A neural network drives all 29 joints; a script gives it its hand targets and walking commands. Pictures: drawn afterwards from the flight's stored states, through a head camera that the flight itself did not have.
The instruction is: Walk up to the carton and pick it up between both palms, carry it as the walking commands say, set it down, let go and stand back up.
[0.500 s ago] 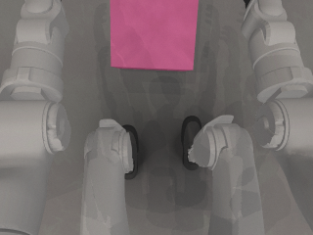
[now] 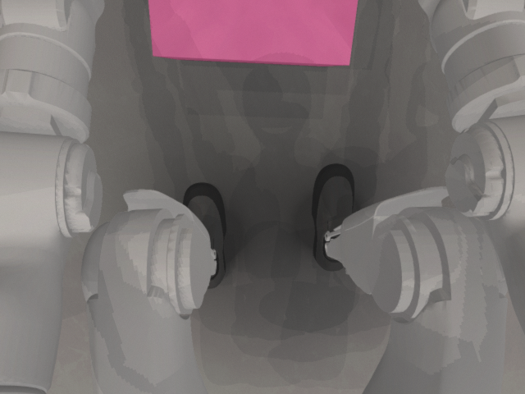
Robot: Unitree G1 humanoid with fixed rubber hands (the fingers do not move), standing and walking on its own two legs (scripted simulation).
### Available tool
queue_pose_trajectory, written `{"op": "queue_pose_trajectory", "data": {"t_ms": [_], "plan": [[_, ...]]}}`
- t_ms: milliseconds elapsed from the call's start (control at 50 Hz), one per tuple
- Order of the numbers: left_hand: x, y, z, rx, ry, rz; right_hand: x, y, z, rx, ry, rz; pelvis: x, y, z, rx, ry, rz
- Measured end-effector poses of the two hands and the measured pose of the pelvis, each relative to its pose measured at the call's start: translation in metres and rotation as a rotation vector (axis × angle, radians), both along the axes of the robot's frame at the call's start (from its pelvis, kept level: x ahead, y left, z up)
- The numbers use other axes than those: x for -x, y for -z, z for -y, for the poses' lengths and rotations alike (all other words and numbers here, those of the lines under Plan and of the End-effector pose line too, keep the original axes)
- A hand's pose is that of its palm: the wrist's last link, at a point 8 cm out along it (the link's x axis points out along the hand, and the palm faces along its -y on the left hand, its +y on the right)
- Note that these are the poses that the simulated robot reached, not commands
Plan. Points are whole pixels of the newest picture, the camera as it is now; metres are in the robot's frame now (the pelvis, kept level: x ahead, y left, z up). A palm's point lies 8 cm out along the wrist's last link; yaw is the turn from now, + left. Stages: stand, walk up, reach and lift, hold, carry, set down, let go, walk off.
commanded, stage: reach and lift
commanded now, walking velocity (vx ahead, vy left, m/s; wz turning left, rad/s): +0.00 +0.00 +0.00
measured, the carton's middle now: out of the picture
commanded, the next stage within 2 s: none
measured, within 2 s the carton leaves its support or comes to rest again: leaves its support in 1.60 s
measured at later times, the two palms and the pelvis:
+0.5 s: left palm out of the picture +0.56 +0.18 -0.20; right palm out of the picture +0.56 -0.16 -0.20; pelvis +0.00 +0.00 -0.01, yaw +0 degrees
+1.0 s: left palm out of the picture +0.56 +0.17 -0.20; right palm out of the picture +0.56 -0.15 -0.20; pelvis +0.00 +0.00 -0.01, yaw +0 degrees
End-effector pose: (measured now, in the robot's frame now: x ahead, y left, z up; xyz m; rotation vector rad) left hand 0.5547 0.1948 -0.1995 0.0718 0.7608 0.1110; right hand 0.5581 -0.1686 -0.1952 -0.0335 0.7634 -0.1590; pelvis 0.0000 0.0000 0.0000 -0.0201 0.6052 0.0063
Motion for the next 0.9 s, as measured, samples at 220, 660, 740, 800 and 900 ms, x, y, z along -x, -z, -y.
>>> {"op": "queue_pose_trajectory", "data": {"t_ms": [220, 660, 740, 800, 900], "plan": [[-0.005, 0.003, 0.004, 0.007, 0.009, 0.010, -0.001, 0.004, 0.005, 0.009, -0.004, -0.011, -0.004, 0.009, 0.000, 0.000, -0.001, 0.025], [-0.004, 0.000, 0.021, 0.023, 0.034, 0.005, -0.002, 0.003, -0.025, -0.023, -0.043, -0.008, -0.001, 0.005, -0.001, -0.004, -0.005, 0.023], [-0.004, 0.000, 0.021, 0.022, 0.038, 0.007, -0.002, 0.003, -0.024, -0.020, -0.045, -0.006, -0.001, 0.005, -0.001, -0.005, -0.005, 0.020], [-0.004, 0.000, 0.021, 0.022, 0.041, 0.009, -0.002, 0.004, -0.024, -0.020, -0.047, -0.005, -0.001, 0.004, -0.001, -0.004, -0.005, 0.018], [-0.005, 0.000, 0.021, 0.023, 0.049, 0.003, -0.002, 0.004, -0.024, -0.024, -0.049, -0.007, -0.001, 0.004, -0.001, -0.004, -0.005, 0.017]]}}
